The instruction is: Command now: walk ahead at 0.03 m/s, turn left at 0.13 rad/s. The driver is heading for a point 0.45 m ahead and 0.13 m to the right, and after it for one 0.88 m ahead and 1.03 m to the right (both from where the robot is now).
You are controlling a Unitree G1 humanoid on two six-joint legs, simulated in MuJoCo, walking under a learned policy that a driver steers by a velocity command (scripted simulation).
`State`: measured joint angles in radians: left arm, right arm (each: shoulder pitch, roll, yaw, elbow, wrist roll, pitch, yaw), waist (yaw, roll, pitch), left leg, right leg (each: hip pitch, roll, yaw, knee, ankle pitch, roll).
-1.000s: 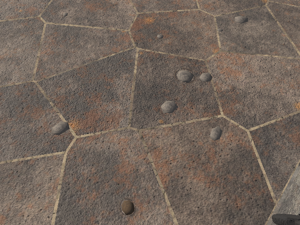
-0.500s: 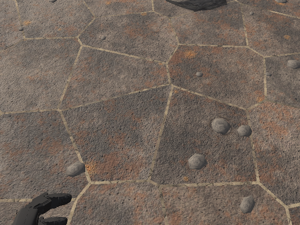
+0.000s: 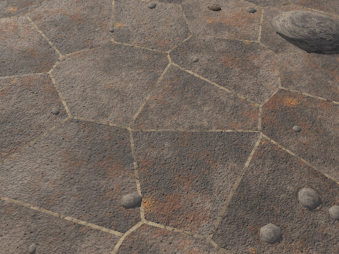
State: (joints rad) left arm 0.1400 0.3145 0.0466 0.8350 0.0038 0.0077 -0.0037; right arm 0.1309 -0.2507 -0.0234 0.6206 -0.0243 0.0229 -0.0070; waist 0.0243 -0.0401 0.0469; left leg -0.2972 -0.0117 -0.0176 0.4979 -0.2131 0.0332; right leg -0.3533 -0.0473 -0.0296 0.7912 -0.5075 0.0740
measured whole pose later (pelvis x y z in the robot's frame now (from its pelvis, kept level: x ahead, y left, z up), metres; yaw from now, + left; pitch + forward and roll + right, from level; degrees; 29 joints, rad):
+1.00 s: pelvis +0.04 -0.02 -0.01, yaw +0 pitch -1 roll +0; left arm 0.29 0.25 0.03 1.05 -0.02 -0.02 0.03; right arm 0.22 -0.24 -0.04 1.08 0.01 -0.03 -0.02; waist 0.01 -0.01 -0.01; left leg -0.26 -0.01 0.00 0.63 -0.41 0.04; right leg -0.17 -0.02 0.00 0.53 -0.35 -0.01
